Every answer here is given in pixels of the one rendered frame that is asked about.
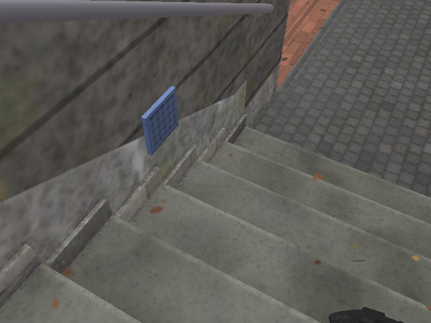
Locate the right robot hand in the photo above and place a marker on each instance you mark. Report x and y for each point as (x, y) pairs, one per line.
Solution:
(366, 315)

